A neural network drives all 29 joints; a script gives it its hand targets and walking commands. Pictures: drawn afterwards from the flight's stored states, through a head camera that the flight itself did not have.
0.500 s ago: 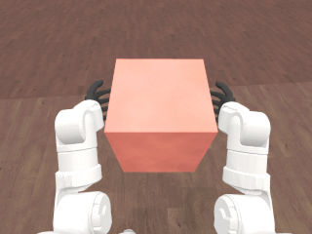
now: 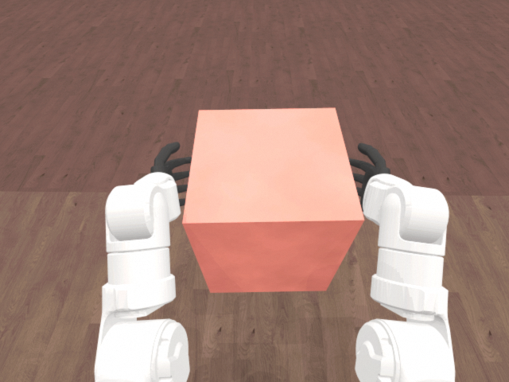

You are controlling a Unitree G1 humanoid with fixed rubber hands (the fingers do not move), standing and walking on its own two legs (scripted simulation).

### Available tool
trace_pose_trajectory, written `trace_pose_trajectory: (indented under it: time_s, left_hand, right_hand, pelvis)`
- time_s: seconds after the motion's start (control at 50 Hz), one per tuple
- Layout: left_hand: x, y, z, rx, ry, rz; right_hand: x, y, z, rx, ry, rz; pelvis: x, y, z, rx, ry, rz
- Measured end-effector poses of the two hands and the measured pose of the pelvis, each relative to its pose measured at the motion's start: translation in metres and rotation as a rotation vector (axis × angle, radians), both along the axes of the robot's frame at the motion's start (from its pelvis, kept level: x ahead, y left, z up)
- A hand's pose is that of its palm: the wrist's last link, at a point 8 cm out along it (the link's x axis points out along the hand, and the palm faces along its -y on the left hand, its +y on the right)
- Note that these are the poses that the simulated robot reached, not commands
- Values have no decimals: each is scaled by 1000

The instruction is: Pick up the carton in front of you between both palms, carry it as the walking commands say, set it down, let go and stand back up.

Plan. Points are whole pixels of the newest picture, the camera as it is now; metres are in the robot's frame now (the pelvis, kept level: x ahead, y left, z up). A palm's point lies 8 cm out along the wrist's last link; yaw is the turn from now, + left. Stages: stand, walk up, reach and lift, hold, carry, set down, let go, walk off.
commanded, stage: carry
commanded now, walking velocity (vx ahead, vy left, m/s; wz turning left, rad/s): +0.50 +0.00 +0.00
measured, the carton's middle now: (267, 207) +0.38 +0.02 +0.07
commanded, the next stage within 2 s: none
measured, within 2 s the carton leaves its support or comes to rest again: neither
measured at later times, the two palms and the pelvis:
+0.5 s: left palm (206, 66) +0.67 +0.16 +0.17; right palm (353, 79) +0.64 -0.14 +0.17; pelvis +0.30 +0.04 +0.03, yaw -1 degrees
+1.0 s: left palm (219, 1) +0.94 +0.17 +0.21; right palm (334, 2) +0.97 -0.13 +0.21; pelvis +0.60 +0.00 +0.06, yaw +0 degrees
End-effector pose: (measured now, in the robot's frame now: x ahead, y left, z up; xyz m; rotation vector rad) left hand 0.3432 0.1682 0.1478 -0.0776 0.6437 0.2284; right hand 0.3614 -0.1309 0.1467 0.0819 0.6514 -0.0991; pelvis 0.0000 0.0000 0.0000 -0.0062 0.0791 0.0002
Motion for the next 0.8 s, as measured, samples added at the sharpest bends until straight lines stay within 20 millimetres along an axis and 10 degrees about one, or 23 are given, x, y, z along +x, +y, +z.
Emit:
trace_pose_trajectory:
  time_s: [0.26,0.5,0.8]
  left_hand:
    - [165,9,36,-13,-102,-14]
    - [328,-6,21,-65,12,-134]
    - [504,-8,54,2,-76,-36]
  right_hand:
    - [155,9,31,9,-101,-29]
    - [275,-6,23,-30,13,-164]
    - [492,-9,52,-15,-76,-32]
  pelvis:
    - [155,13,18,16,20,-7]
    - [299,44,33,-1,3,-24]
    - [496,4,31,-14,-3,6]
